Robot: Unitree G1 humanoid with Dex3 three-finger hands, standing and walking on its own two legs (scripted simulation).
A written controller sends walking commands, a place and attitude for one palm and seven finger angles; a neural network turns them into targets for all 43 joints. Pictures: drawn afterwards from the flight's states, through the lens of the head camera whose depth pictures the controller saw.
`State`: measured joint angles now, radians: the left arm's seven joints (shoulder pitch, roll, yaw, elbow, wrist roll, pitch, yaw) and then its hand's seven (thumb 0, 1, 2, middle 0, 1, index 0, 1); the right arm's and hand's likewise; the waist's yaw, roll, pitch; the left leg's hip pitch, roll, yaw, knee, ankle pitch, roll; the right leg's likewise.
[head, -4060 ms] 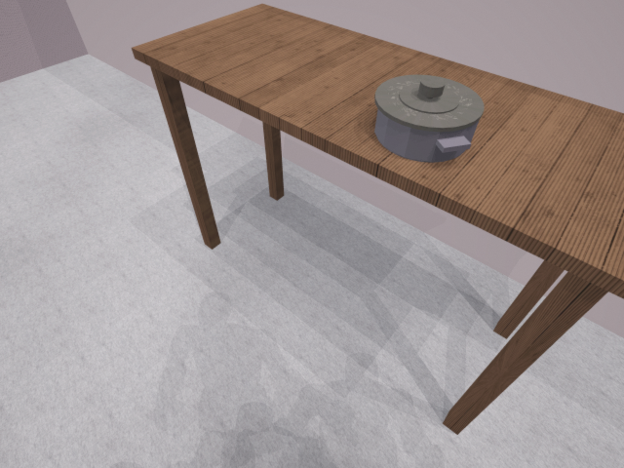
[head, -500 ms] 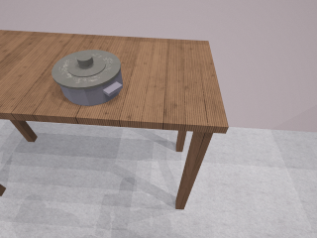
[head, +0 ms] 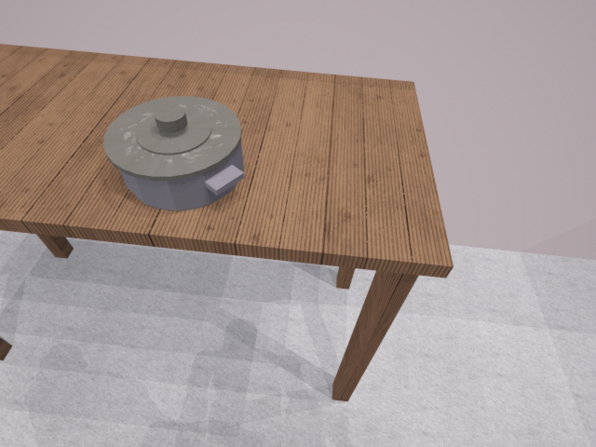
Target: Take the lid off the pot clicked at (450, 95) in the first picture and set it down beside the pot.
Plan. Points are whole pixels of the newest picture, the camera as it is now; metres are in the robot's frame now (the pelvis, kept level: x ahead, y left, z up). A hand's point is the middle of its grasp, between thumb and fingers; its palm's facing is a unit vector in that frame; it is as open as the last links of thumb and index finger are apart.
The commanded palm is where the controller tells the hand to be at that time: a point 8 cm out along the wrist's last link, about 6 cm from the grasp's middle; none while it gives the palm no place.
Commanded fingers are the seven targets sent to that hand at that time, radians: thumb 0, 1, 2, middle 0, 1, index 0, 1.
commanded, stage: look again from close up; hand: left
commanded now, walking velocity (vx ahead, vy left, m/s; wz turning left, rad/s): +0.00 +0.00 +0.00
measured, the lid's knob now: (171, 118) +0.51 +0.23 +0.16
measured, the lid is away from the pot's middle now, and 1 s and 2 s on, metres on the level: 0.00 0.00 0.00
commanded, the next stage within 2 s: shuffle to correct the standing spot in 0.88 s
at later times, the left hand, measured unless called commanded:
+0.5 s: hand out of the picture +0.06 +0.18 -0.18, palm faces +0.03 -0.98 -0.21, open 7.4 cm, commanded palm none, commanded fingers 0.00 0.90 0.90 -0.20 -0.30 -0.20 -0.30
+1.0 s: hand out of the picture +0.05 +0.17 -0.18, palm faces +0.05 -0.98 -0.20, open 7.4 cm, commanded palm none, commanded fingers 0.00 0.90 0.90 -0.20 -0.30 -0.20 -0.30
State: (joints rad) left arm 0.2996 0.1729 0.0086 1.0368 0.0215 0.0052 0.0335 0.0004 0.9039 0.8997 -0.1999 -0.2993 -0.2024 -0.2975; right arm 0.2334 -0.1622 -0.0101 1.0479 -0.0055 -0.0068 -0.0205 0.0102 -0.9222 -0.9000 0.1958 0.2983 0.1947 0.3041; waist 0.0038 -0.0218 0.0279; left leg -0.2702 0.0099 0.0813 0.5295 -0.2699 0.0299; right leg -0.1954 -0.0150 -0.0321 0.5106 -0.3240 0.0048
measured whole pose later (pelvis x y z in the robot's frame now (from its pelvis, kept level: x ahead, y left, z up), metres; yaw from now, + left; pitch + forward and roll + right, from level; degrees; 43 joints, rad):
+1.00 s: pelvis +0.04 -0.01 +0.00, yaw +0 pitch +0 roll +0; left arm 0.28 0.16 0.02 1.06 0.01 0.01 0.04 0.00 0.90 0.90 -0.20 -0.30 -0.20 -0.30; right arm 0.26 -0.15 -0.01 1.11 0.00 -0.01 -0.04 0.01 -0.92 -0.90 0.20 0.30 0.20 0.30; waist 0.00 -0.02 0.02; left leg -0.19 0.01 0.07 0.50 -0.32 0.02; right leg -0.10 -0.01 -0.04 0.46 -0.37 0.00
